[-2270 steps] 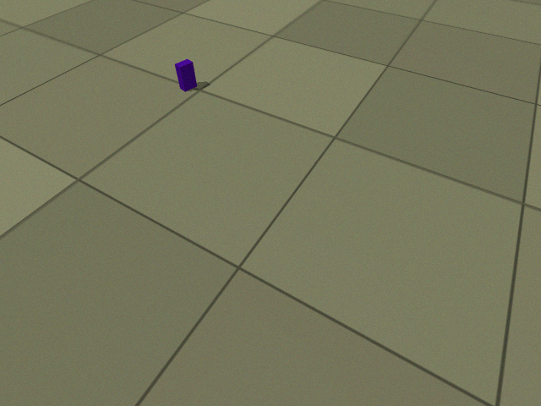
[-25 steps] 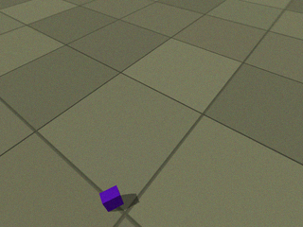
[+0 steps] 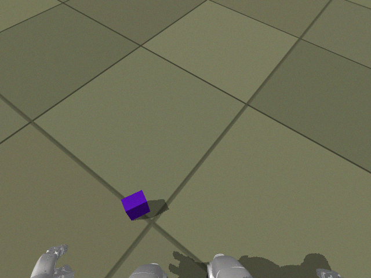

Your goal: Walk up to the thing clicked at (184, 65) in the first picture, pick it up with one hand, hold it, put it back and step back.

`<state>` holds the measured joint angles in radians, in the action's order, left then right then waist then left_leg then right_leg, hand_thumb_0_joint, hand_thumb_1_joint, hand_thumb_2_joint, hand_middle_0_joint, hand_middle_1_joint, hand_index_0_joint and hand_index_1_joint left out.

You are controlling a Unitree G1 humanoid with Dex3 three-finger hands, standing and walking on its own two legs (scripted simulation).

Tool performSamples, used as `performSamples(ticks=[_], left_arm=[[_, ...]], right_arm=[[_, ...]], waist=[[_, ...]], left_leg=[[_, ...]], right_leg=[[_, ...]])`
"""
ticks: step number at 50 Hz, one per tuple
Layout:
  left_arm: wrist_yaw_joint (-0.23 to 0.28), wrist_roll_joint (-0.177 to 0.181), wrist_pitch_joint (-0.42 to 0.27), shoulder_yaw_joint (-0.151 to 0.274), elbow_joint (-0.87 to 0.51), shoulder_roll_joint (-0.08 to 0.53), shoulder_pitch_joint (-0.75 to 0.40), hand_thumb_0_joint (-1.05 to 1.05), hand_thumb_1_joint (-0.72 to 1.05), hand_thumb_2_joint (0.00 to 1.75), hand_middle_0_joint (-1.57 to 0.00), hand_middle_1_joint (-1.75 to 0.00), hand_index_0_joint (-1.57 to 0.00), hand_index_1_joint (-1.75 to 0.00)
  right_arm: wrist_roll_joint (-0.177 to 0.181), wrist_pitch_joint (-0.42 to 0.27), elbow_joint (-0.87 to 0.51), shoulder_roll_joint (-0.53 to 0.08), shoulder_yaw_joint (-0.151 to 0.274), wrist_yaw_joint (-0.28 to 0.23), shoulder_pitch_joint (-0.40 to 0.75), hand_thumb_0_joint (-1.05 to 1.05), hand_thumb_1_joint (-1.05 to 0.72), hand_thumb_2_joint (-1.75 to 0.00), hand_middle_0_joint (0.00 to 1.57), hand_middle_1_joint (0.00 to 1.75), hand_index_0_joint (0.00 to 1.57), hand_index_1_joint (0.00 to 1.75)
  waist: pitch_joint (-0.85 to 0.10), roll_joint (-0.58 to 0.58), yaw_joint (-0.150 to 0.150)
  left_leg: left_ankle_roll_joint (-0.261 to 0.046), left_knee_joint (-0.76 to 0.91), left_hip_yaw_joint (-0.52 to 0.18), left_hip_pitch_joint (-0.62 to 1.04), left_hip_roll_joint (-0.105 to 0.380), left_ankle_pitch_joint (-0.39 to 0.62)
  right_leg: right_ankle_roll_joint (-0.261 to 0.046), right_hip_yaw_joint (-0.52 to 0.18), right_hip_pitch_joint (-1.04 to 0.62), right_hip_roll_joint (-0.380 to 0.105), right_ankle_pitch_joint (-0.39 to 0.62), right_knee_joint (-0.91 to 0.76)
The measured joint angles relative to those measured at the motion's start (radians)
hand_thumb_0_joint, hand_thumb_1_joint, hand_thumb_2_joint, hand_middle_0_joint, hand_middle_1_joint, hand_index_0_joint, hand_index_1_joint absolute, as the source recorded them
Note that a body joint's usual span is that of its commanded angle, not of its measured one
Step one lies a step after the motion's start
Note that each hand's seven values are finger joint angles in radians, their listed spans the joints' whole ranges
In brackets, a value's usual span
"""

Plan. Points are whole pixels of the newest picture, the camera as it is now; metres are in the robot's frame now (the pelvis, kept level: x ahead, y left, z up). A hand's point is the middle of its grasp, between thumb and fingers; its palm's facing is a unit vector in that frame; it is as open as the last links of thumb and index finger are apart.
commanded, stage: step back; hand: left
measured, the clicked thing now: (136, 205) +0.44 +0.22 -0.67
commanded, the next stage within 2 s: none
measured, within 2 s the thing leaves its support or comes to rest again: neither
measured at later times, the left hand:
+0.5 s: hand out of the picture +0.01 +0.24 -0.14, palm faces -0.07 -0.92 -0.39, open 7.4 cm
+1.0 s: hand out of the picture -0.13 +0.28 -0.15, palm faces -0.02 -0.94 -0.35, open 7.4 cm
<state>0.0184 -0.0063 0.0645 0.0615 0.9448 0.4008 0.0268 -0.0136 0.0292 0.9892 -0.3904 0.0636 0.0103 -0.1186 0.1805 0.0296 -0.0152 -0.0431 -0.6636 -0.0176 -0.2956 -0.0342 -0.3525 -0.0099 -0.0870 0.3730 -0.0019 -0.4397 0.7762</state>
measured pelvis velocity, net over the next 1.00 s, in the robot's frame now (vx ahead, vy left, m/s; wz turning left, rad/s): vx -0.23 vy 0.01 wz -0.04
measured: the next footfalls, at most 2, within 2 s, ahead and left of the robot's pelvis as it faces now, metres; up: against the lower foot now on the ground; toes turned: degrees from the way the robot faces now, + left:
right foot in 0.38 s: -0.05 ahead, -0.13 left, +0.00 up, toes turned -1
left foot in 0.74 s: -0.14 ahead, +0.12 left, +0.00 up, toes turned -3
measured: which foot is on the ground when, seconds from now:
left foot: down 0.00-0.40, up 0.42-0.72, down 0.74-1.00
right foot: up 0.00-0.36, down 0.38-0.76, up 0.78-1.00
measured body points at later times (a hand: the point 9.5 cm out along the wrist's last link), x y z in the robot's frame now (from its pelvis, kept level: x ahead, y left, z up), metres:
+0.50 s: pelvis -0.10 -0.01 +0.00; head -0.05 -0.03 +0.45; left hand +0.01 +0.29 -0.11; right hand -0.01 -0.33 -0.13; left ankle -0.06 +0.11 -0.67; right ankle -0.09 -0.13 -0.72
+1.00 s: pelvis -0.23 +0.01 +0.01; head -0.17 +0.04 +0.45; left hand -0.13 +0.32 -0.13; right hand -0.13 -0.30 -0.08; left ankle -0.18 +0.12 -0.72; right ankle -0.28 -0.15 -0.64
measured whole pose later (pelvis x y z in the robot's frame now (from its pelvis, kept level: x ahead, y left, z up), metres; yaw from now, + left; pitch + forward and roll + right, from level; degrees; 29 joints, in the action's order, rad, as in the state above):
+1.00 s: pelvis -0.23 +0.01 +0.01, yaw -2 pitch -2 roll -2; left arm 0.01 -0.01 0.07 0.09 0.82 0.40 0.17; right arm -0.03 0.01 0.84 -0.35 0.04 -0.02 -0.14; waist 0.17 0.05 0.02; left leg -0.03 -0.57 -0.03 -0.31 0.02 -0.22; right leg 0.02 -0.17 0.41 0.11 -0.49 1.15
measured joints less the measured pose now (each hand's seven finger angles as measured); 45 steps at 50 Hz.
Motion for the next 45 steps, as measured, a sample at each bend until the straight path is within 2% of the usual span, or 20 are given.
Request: performSamples(ticks=[2, 4, 9, 14, 16, 18, 20, 21, 22, 24, 26, 29, 31, 34, 36, 38, 39, 41, 43, 45], left_arm=[[0.010, 0.002, 0.004, 0.003, -0.020, 0.006, -0.013, 0.01, 0.91, 0.90, -0.20, -0.30, -0.20, -0.30], [0.013, 0.005, 0.004, 0.000, -0.031, 0.004, -0.017, 0.01, 0.91, 0.90, -0.20, -0.30, -0.20, -0.30], [0.006, 0.001, 0.002, -0.005, -0.053, -0.010, 0.021, 0.00, 0.91, 0.90, -0.20, -0.30, -0.20, -0.30], [-0.002, -0.004, 0.002, 0.002, -0.054, -0.016, 0.063, 0.00, 0.91, 0.90, -0.20, -0.30, -0.20, -0.30], [-0.005, -0.006, -0.003, 0.005, -0.056, -0.019, 0.075, 0.01, 0.91, 0.90, -0.20, -0.30, -0.20, -0.30], [-0.010, -0.009, -0.011, 0.007, -0.056, -0.023, 0.090, 0.01, 0.91, 0.90, -0.20, -0.30, -0.20, -0.30], [-0.010, -0.018, -0.022, 0.011, -0.047, -0.046, 0.097, 0.01, 0.91, 0.90, -0.20, -0.30, -0.20, -0.30], [-0.014, -0.021, -0.024, 0.008, -0.048, -0.056, 0.106, 0.01, 0.91, 0.90, -0.20, -0.30, -0.20, -0.30], [-0.020, -0.023, -0.024, 0.004, -0.054, -0.059, 0.117, 0.01, 0.91, 0.90, -0.20, -0.30, -0.20, -0.30], [-0.022, -0.025, -0.022, 0.003, -0.067, -0.059, 0.136, 0.01, 0.91, 0.90, -0.21, -0.30, -0.20, -0.30], [-0.018, -0.022, -0.020, 0.005, -0.076, -0.064, 0.144, 0.01, 0.90, 0.90, -0.21, -0.30, -0.20, -0.30], [-0.014, -0.024, -0.017, 0.008, -0.100, -0.065, 0.133, 0.01, 0.90, 0.90, -0.21, -0.30, -0.20, -0.30], [-0.009, -0.027, -0.020, 0.008, -0.126, -0.062, 0.117, 0.01, 0.90, 0.90, -0.21, -0.30, -0.20, -0.30], [-0.003, -0.027, -0.023, 0.006, -0.163, -0.052, 0.089, 0.01, 0.90, 0.90, -0.21, -0.30, -0.20, -0.30], [-0.004, -0.020, -0.017, 0.003, -0.182, -0.038, 0.071, 0.01, 0.90, 0.90, -0.21, -0.30, -0.20, -0.30], [-0.006, -0.012, -0.006, 0.007, -0.184, -0.013, 0.051, 0.01, 0.90, 0.90, -0.21, -0.30, -0.20, -0.30], [-0.005, -0.008, 0.001, 0.010, -0.178, -0.008, 0.052, 0.01, 0.90, 0.90, -0.21, -0.30, -0.20, -0.30], [0.000, -0.009, 0.013, 0.012, -0.155, -0.014, 0.064, 0.01, 0.91, 0.90, -0.20, -0.30, -0.20, -0.30], [-0.002, -0.006, 0.021, 0.012, -0.137, -0.016, 0.076, 0.01, 0.91, 0.90, -0.20, -0.30, -0.20, -0.30], [-0.006, 0.001, 0.016, 0.014, -0.135, -0.012, 0.098, 0.01, 0.91, 0.90, -0.20, -0.30, -0.20, -0.30]], right_arm=[[-0.006, -0.002, -0.011, 0.019, -0.007, -0.003, -0.012, 0.00, -0.90, -0.89, 0.21, 0.30, 0.20, 0.30], [-0.011, 0.000, -0.022, 0.033, -0.012, -0.009, -0.022, 0.00, -0.90, -0.89, 0.21, 0.30, 0.20, 0.30], [-0.013, -0.001, -0.066, 0.045, -0.015, -0.025, -0.017, 0.00, -0.90, -0.89, 0.21, 0.30, 0.20, 0.30], [-0.010, -0.012, -0.122, 0.047, -0.017, -0.028, 0.003, 0.00, -0.90, -0.89, 0.21, 0.30, 0.20, 0.30], [-0.010, -0.010, -0.137, 0.041, -0.020, -0.026, 0.010, 0.00, -0.90, -0.89, 0.21, 0.30, 0.20, 0.30], [-0.007, -0.002, -0.143, 0.030, -0.021, -0.023, 0.017, 0.00, -0.90, -0.89, 0.21, 0.30, 0.20, 0.30], [0.002, 0.010, -0.133, 0.009, -0.017, -0.022, 0.030, 0.00, -0.90, -0.89, 0.21, 0.30, 0.20, 0.30], [0.007, 0.017, -0.125, 0.003, -0.015, -0.023, 0.030, 0.00, -0.90, -0.89, 0.21, 0.30, 0.20, 0.30], [0.009, 0.024, -0.119, 0.003, -0.013, -0.026, 0.024, 0.00, -0.90, -0.89, 0.21, 0.30, 0.20, 0.30], [0.010, 0.030, -0.107, 0.007, -0.012, -0.027, 0.011, 0.00, -0.90, -0.89, 0.21, 0.30, 0.20, 0.30], [0.017, 0.027, -0.103, 0.001, -0.014, -0.024, -0.006, 0.00, -0.90, -0.89, 0.21, 0.30, 0.20, 0.30], [0.019, 0.018, -0.105, -0.015, -0.017, -0.029, -0.037, 0.00, -0.90, -0.89, 0.21, 0.30, 0.20, 0.30], [0.020, 0.015, -0.105, -0.024, -0.018, -0.032, -0.053, 0.00, -0.90, -0.89, 0.21, 0.30, 0.20, 0.30], [0.014, 0.012, -0.104, -0.027, -0.017, -0.034, -0.069, 0.00, -0.90, -0.89, 0.21, 0.30, 0.20, 0.30], [0.007, 0.005, -0.103, -0.023, -0.016, -0.032, -0.078, 0.00, -0.90, -0.89, 0.21, 0.30, 0.20, 0.30], [-0.006, -0.001, -0.092, 0.009, -0.013, -0.029, -0.066, 0.00, -0.90, -0.89, 0.21, 0.30, 0.20, 0.30], [-0.015, -0.002, -0.092, 0.022, -0.016, -0.024, -0.064, 0.00, -0.90, -0.89, 0.21, 0.30, 0.20, 0.30], [-0.022, -0.005, -0.102, 0.031, -0.025, -0.012, -0.068, 0.00, -0.90, -0.89, 0.21, 0.30, 0.20, 0.30], [-0.026, -0.008, -0.107, 0.038, -0.029, -0.013, -0.072, 0.01, -0.90, -0.89, 0.21, 0.30, 0.20, 0.30], [-0.024, -0.008, -0.112, 0.044, -0.032, -0.018, -0.067, 0.01, -0.90, -0.89, 0.21, 0.30, 0.20, 0.30]], waist=[[0.017, 0.009, -0.005], [0.022, 0.011, -0.009], [0.024, 0.008, -0.002], [0.033, 0.003, 0.000], [0.034, -0.004, 0.004], [0.027, -0.017, 0.011], [0.033, -0.071, 0.005], [0.029, -0.092, -0.004], [0.016, -0.090, -0.001], [-0.002, -0.061, 0.026], [-0.019, -0.051, 0.031], [-0.032, -0.054, 0.027], [-0.027, -0.057, 0.027], [-0.010, -0.055, 0.016], [0.000, -0.045, 0.007], [0.032, 0.024, 0.020], [0.035, 0.044, 0.030], [0.022, 0.024, 0.011], [0.006, 0.007, -0.004], [-0.012, 0.011, 0.010]], left_leg=[[-0.002, 0.020, -0.005, 0.003, 0.004, 0.025], [-0.005, 0.053, -0.009, 0.005, 0.009, 0.055], [-0.013, 0.084, 0.019, -0.002, 0.018, 0.091], [-0.010, 0.053, 0.052, -0.034, 0.027, 0.100], [-0.004, 0.027, 0.064, -0.055, 0.033, 0.099], [0.006, -0.011, 0.073, -0.082, 0.043, 0.092], [0.018, -0.058, 0.049, -0.103, 0.074, 0.083], [0.021, -0.085, 0.015, -0.115, 0.065, 0.041], [0.026, -0.150, -0.020, -0.136, 0.031, -0.047], [0.035, -0.315, -0.053, -0.163, -0.037, -0.145], [0.039, -0.436, -0.093, -0.175, -0.083, -0.146], [0.049, -0.495, -0.127, -0.158, -0.098, -0.129], [0.057, -0.435, -0.123, -0.117, -0.081, -0.134], [0.057, -0.234, -0.085, -0.036, -0.030, -0.143], [0.047, -0.045, -0.055, 0.032, 0.001, -0.070], [0.027, 0.017, -0.018, 0.064, -0.031, -0.012], [0.020, 0.015, -0.002, 0.063, -0.035, -0.006], [0.011, 0.008, -0.022, 0.044, -0.007, 0.007], [0.009, 0.041, -0.045, 0.036, 0.016, 0.041], [0.014, 0.083, -0.036, 0.027, 0.030, 0.079]], right_leg=[[-0.013, -0.051, 0.043, 0.061, -0.095, 0.151], [-0.017, -0.073, 0.074, 0.104, -0.110, 0.263], [0.011, -0.074, 0.071, 0.117, -0.074, 0.360], [0.032, -0.045, -0.009, 0.076, -0.071, 0.213], [0.028, -0.017, -0.046, 0.053, -0.059, 0.112], [0.015, 0.011, -0.101, 0.034, 0.012, -0.040], [0.001, 0.043, -0.136, 0.059, 0.073, -0.115], [-0.003, 0.059, -0.137, 0.066, 0.077, -0.116], [-0.009, 0.060, -0.128, 0.058, 0.077, -0.110], [-0.016, 0.033, -0.114, 0.031, 0.092, -0.112], [-0.013, 0.026, -0.109, 0.012, 0.126, -0.151], [-0.005, 0.039, -0.085, 0.001, 0.173, -0.194], [-0.002, 0.052, -0.065, -0.002, 0.193, -0.202], [0.009, 0.082, -0.031, -0.011, 0.206, -0.182], [0.019, 0.102, -0.001, -0.022, 0.198, -0.137], [0.019, 0.072, 0.022, -0.058, 0.189, -0.081], [0.009, 0.039, 0.037, -0.045, 0.122, -0.044], [0.006, -0.007, 0.072, 0.036, -0.046, 0.116], [0.000, -0.041, 0.096, 0.098, -0.084, 0.284], [-0.005, -0.074, 0.109, 0.128, -0.059, 0.393]])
